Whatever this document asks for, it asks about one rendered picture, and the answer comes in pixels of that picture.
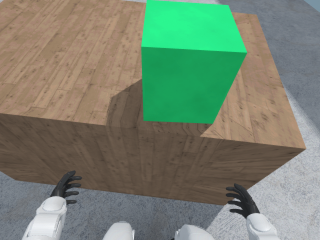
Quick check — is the robot right thigh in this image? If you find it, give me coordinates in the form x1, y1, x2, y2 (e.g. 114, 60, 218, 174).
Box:
174, 225, 215, 240

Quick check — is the robot left forearm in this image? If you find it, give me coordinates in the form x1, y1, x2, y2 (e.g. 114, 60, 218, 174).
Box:
22, 196, 67, 240

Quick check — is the robot left thigh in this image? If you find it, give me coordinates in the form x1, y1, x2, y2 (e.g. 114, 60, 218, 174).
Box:
102, 222, 135, 240

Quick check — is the robot left hand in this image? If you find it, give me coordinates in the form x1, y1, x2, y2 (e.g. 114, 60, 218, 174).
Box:
50, 170, 82, 205

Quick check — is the pedestal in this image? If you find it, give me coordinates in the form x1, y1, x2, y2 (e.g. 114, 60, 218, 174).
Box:
0, 0, 307, 206

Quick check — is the robot right forearm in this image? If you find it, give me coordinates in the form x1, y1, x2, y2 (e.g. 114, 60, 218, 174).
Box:
246, 213, 280, 240

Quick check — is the robot thigh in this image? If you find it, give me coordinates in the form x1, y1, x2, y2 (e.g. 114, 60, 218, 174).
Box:
102, 222, 135, 240
174, 225, 215, 240

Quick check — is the robot right hand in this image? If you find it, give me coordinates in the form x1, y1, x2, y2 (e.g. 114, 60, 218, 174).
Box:
226, 183, 260, 220

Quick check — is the carton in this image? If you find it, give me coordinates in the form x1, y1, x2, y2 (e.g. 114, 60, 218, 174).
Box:
141, 0, 247, 124

